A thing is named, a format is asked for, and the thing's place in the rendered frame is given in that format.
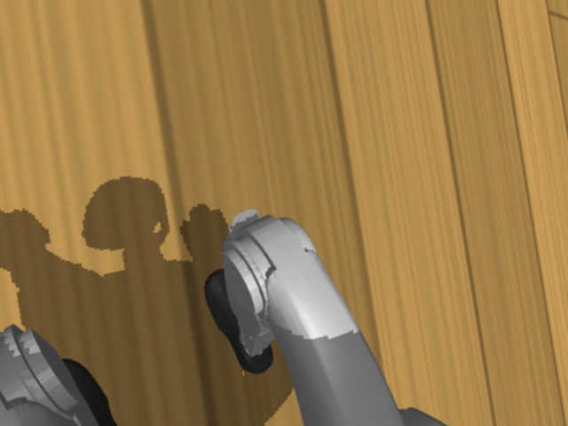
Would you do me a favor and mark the right robot hand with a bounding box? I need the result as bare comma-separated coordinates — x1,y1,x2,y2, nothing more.
399,407,447,426

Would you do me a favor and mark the left robot foot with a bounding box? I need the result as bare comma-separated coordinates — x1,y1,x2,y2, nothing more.
62,359,117,426

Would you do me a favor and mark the right robot foot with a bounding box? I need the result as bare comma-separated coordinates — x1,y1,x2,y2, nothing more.
204,269,273,374

